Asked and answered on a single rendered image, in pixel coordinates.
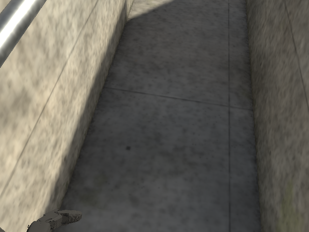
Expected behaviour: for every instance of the robot left hand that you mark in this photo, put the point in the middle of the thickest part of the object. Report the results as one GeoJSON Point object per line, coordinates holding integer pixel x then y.
{"type": "Point", "coordinates": [54, 219]}

